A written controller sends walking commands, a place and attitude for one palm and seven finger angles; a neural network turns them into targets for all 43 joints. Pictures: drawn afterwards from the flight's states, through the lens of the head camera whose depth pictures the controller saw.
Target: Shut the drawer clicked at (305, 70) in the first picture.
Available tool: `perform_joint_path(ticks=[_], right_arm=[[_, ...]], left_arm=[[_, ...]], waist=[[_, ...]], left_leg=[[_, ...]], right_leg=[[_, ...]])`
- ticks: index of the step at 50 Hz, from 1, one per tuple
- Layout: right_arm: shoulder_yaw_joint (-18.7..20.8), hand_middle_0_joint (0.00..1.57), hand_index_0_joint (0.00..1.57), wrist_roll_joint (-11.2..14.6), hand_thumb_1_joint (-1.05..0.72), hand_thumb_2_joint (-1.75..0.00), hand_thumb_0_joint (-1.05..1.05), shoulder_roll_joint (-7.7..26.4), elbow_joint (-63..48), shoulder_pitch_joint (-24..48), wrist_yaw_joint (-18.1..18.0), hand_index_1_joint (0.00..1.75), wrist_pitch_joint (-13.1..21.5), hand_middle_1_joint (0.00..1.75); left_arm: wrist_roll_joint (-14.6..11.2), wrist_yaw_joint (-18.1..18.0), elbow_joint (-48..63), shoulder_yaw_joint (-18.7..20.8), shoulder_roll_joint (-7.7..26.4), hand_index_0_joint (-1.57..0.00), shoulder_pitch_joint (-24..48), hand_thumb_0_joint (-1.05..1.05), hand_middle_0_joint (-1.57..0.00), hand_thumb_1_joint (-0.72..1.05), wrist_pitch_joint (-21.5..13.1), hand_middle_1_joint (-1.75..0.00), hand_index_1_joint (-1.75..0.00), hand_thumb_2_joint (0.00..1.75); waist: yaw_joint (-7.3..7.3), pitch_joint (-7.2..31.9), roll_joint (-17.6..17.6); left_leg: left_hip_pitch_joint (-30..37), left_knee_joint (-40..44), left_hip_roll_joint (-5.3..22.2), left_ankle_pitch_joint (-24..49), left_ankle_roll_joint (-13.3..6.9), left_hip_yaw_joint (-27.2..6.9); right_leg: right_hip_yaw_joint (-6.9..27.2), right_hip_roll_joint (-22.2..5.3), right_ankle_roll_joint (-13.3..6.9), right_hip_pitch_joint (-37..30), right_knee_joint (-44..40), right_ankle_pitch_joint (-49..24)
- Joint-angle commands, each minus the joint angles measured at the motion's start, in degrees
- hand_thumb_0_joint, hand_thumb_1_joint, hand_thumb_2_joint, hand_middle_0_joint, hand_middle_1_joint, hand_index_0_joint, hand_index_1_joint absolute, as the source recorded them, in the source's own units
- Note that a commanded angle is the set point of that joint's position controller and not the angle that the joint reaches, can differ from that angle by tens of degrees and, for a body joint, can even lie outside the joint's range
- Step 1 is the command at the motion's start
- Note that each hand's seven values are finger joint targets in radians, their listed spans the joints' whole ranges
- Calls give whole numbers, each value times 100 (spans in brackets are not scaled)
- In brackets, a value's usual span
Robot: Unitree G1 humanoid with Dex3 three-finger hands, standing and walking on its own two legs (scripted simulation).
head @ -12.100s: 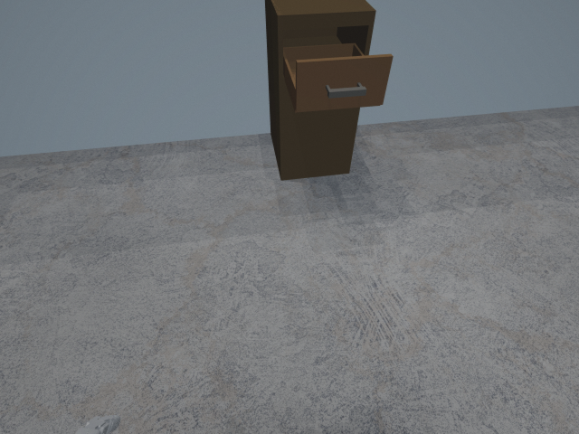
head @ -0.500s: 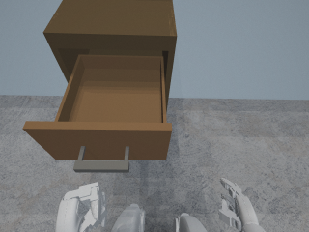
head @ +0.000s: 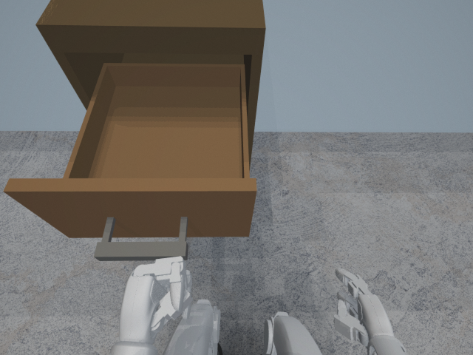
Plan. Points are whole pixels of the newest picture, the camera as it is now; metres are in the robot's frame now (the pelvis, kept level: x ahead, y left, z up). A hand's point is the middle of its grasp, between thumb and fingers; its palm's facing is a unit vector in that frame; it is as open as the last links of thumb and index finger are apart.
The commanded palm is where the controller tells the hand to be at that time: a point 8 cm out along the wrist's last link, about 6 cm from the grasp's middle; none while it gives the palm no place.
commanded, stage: bring the fist close to the handle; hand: left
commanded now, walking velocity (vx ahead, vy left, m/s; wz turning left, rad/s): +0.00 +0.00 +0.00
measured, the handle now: (145, 237) +0.29 +0.16 +0.03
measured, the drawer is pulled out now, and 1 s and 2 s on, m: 0.28 0.24 0.11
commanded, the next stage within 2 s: push the drawer shut in 0.24 s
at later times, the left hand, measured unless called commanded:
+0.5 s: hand (170, 296) +0.21 +0.11 +0.03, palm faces +0.08 -1.00 +0.00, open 3.3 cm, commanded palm +0.19 +0.16 +0.03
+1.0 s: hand (170, 262) +0.26 +0.12 +0.03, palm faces +0.03 -1.00 +0.02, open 3.4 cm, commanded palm +0.24 +0.16 +0.03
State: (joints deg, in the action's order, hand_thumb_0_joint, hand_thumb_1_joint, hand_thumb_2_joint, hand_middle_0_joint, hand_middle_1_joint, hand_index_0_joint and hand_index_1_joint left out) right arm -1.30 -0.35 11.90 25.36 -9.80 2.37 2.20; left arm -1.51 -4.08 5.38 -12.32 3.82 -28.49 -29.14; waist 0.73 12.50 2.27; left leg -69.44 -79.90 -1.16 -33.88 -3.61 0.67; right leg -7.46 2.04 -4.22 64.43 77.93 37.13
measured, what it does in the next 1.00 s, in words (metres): stands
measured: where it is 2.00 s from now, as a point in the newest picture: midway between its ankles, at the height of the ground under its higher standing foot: outside the picture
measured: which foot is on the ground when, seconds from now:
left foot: down 0.00-1.00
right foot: down 0.00-1.00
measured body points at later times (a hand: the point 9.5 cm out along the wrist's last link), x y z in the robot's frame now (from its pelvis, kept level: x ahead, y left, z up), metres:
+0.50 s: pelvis +0.00 +0.00 +0.00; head +0.10 +0.01 +0.44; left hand +0.20 +0.16 +0.03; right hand +0.21 -0.22 -0.08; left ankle +0.03 +0.08 -0.60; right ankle +0.00 -0.08 -0.60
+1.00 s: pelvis -0.01 +0.01 +0.00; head +0.08 +0.03 +0.44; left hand +0.25 +0.17 +0.03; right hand +0.17 -0.21 -0.09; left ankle +0.03 +0.08 -0.60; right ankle +0.00 -0.08 -0.60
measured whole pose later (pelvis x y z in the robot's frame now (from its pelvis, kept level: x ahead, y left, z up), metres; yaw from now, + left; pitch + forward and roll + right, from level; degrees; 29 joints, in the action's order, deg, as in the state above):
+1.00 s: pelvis -0.01 +0.01 +0.00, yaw +0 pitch +23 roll -4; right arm -1.9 -0.7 12.7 28.3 -10.6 1.7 1.3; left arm -3.2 -8.7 -4.4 -8.2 7.0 -12.8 -27.0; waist 2.0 11.7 2.3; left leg -69.5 -78.7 -1.3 -31.8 -4.7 0.6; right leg -7.5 2.0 -3.1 64.1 75.9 34.6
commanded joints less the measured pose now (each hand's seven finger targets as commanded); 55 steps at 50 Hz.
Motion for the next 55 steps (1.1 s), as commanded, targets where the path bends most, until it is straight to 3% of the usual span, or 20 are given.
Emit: perform_joint_path(ticks=[1, 3, 5, 9, 10, 12, 15, 17, 20, 21, 24, 28, 31, 35, 41, 45, 47, 49, 52, 55], right_arm=[[325, 20, 20, 15, -90, -90, 0, 569, -992, 154, -119, 30, 164, 30], [313, 20, 20, 0, -90, -90, 0, 483, -966, 179, -116, 30, 180, 30], [295, 20, 20, -17, -90, -90, 0, 452, -837, 194, -119, 30, 233, 30], [284, 20, 20, -10, -90, -90, 0, 565, -696, 236, -68, 30, 390, 30], [288, 20, 20, -9, -90, -90, 0, 595, -687, 212, -65, 30, 412, 30], [312, 20, 20, 13, -90, -90, 0, 671, -702, 175, -75, 30, 419, 30], [345, 20, 20, 37, -90, -90, 0, 666, -796, 167, -118, 30, 307, 30], [339, 20, 20, 40, -90, -90, 0, 634, -936, 219, -116, 30, 236, 30], [326, 20, 20, -13, -90, -90, 0, 555, -864, 213, -154, 30, 216, 30], [306, 20, 20, -30, -90, -90, 0, 522, -854, 228, -142, 30, 241, 30], [267, 20, 20, -36, -90, -90, 0, 535, -705, 230, -114, 30, 336, 30], [266, 20, 20, -5, -90, -90, 0, 688, -639, 171, -106, 30, 385, 30], [261, 20, 20, 15, -90, -90, 0, 753, -689, 138, -165, 30, 336, 30], [260, 20, 20, -4, -90, -90, 0, 763, -670, 93, -211, 30, 305, 30], [233, 20, 20, -22, -90, -90, 0, 767, -575, 92, -184, 30, 274, 30], [249, 20, 20, -25, -90, -90, 0, 794, -521, 53, -149, 30, 236, 30], [241, 20, 20, -26, -90, -90, 0, 798, -526, 86, -121, 30, 210, 30], [253, 20, 20, -21, -90, -90, 0, 815, -502, 87, -106, 30, 178, 30], [249, 20, 20, -29, -90, -90, 0, 848, -455, 38, -91, 30, 113, 30], [257, 20, 20, -48, -90, -90, 0, 865, -421, -8, -75, 30, 85, 30]], left_arm=[[43, -202, 1052, 591, 482, -140, -573, 0, -140, 90, -71, -160, -160, 90], [-44, -437, 1251, 694, 390, -140, -471, 0, -140, 90, -226, -160, -160, 90], [-117, -566, 1399, 672, 328, -140, -278, 0, -140, 90, -462, -160, -160, 90], [-167, -272, 1304, 116, 53, -140, -301, 0, -140, 90, -867, -160, -160, 90], [-156, -141, 1183, -91, -61, -140, -305, 0, -140, 90, -866, -160, -160, 90], [-136, 99, 962, -234, -81, -140, -435, 0, -140, 90, -784, -160, -160, 90], [-86, 244, 697, 110, 251, -140, -705, 0, -140, 90, -446, -160, -160, 90], [-53, 145, 858, 266, 331, -140, -687, 0, -140, 90, -317, -160, -160, 90], [-55, -296, 1230, 820, 665, -140, -75, 0, -140, 90, -423, -160, -160, 90], [-105, -416, 1312, 798, 535, -140, 15, 0, -140, 90, -517, -160, -160, 90], [-212, -524, 1350, 654, 369, -140, 419, 0, -140, 90, -801, -160, -160, 90], [-222, -145, 883, 114, 92, -140, 530, 0, -140, 90, -741, -160, -160, 90], [-255, 48, 890, 248, 352, -140, 849, 0, -140, 90, -492, -160, -160, 90], [-155, -118, 856, 429, 507, -140, 1202, 0, -140, 90, -330, -160, -160, 90], [-125, -363, 531, 343, 291, -140, 1867, 0, -140, 90, -301, -160, -160, 90], [-150, -455, 438, 559, 470, -140, 2032, 0, -140, 90, -292, -160, -160, 90], [-139, -459, 422, 319, 263, -140, 2267, 0, -140, 90, -275, -160, -160, 90], [-143, -481, 328, 394, 299, -140, 2277, 0, -140, 90, -262, -160, -160, 90], [-76, -520, 44, 319, 229, -140, 2658, 0, -140, 90, -216, -160, -160, 90], [-39, -587, -65, 287, 197, -140, 2936, 0, -140, 90, -230, -160, -160, 90]], waist=[[-120, 1660, -398], [-147, 1676, -304], [-75, 1616, -303], [146, 1481, -84], [248, 1410, -150], [286, 1278, -159], [138, 1264, -368], [47, 1394, -376], [-66, 1559, -251], [-63, 1611, -148], [60, 1632, 10], [290, 1453, -104], [293, 1432, -118], [241, 1545, -45], [287, 1533, -28], [201, 1727, 67], [258, 1684, 140], [201, 1694, 172], [307, 1528, 56], [315, 1633, 109]], left_leg=[[1347, 1095, 44, 1733, 172, -440], [1409, 1076, 25, 1783, 198, -399], [1367, 1020, 41, 1747, 204, -420], [1381, 927, 74, 1674, 193, -485], [1396, 930, 89, 1677, 171, -521], [1346, 943, 99, 1517, 160, -546], [1175, 981, 90, 1444, 153, -508], [1216, 1023, 67, 1475, 155, -464], [1236, 955, 50, 1588, 178, -432], [1284, 942, 34, 1569, 185, -415], [1316, 866, 49, 1482, 199, -457], [1322, 918, 100, 1312, 177, -554], [1303, 972, 120, 1169, 151, -557], [1488, 1076, 141, 1269, 155, -619], [1648, 1206, 137, 1109, 177, -694], [1838, 1315, 144, 1230, 217, -720], [1990, 1383, 162, 1232, 234, -772], [2088, 1457, 171, 1259, 262, -801], [2141, 1512, 214, 1223, 277, -905], [2273, 1544, 227, 1341, 310, -983]], right_leg=[[776, -78, 170, -1396, -1203, -2072], [773, -63, 180, -1379, -1194, -2165], [810, -34, 194, -1298, -1239, -2124], [799, -79, 211, -985, -1220, -1998], [793, -87, 213, -929, -1247, -1971], [756, -108, 216, -829, -1273, -1804], [825, -103, 195, -1060, -1316, -1739], [808, -107, 193, -1153, -1269, -1790], [802, -42, 163, -1148, -1156, -1813], [800, -49, 167, -1113, -1157, -1767], [823, -40, 184, -899, -1186, -1607], [788, -78, 210, -742, -1302, -1452], [821, -85, 188, -830, -1408, -1238], [670, -61, 165, -694, -1310, -1222], [573, -60, 175, -501, -1317, -1033], [554, -54, 157, -584, -1325, -1088], [510, -73, 167, -479, -1329, -1098], [487, -66, 154, -469, -1324, -1094], [439, -64, 165, -311, -1297, -1086], [415, -70, 160, -245, -1244, -1137]])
